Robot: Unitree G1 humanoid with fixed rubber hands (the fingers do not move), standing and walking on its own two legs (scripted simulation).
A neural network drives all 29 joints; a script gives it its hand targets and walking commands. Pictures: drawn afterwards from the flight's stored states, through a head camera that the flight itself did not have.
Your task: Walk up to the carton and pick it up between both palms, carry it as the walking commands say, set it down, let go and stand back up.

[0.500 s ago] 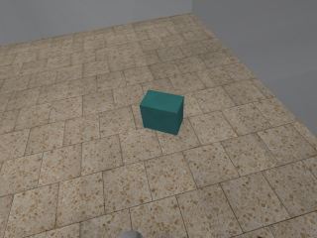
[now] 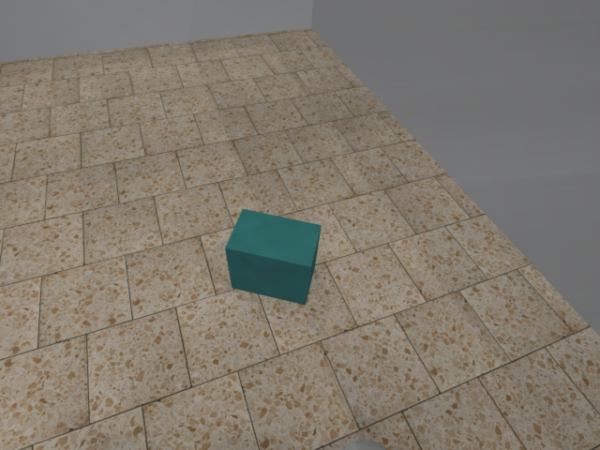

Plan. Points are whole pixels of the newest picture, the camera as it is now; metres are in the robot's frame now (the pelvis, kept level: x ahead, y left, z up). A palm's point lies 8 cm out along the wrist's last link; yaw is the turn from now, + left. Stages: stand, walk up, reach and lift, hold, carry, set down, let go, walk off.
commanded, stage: walk up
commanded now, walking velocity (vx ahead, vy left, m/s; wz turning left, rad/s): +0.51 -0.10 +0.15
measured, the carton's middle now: (274, 257) +0.85 +0.04 -0.64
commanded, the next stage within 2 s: none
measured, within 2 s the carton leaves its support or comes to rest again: neither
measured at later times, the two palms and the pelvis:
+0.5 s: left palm (180, 331) +0.35 +0.19 -0.13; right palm (468, 411) +0.22 -0.28 -0.15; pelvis +0.24 -0.04 -0.01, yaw +4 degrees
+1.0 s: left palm (126, 343) +0.33 +0.29 -0.16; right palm (382, 281) +0.44 -0.17 -0.11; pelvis +0.32 +0.05 +0.00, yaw +3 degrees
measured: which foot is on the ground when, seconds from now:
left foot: down 0.00-0.40, up 0.42-0.78, down 0.80-1.00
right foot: up 0.00-0.36, down 0.38-0.82, up 0.84-1.00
